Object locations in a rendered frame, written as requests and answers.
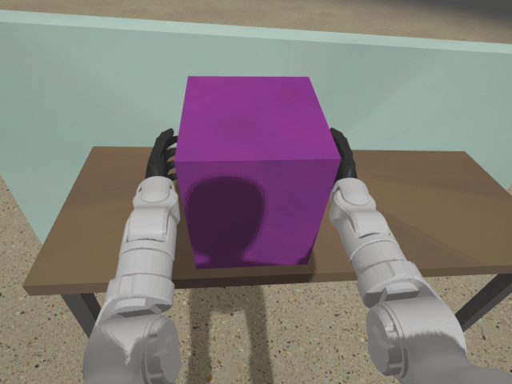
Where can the left robot forearm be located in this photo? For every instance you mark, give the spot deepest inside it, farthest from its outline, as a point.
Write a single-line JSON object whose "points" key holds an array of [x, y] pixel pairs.
{"points": [[142, 284]]}

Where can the carton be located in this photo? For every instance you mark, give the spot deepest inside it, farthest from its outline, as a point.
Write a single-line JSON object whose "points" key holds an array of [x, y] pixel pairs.
{"points": [[255, 162]]}

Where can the left robot hand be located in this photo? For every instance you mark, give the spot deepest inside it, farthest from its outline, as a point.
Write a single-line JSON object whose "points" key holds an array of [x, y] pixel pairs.
{"points": [[157, 164]]}

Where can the table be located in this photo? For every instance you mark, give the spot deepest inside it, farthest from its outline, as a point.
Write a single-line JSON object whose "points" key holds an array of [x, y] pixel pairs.
{"points": [[448, 215]]}

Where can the robot right upper arm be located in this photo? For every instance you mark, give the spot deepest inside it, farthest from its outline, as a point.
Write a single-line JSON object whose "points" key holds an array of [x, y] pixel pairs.
{"points": [[418, 341]]}

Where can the right robot hand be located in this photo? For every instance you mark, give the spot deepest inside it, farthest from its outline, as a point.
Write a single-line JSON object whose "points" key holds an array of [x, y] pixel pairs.
{"points": [[347, 165]]}

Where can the right robot forearm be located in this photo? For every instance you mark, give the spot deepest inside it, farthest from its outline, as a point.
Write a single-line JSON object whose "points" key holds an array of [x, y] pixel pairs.
{"points": [[382, 270]]}

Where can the robot left upper arm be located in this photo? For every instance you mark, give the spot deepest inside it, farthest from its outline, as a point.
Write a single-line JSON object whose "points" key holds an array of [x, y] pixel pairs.
{"points": [[136, 350]]}

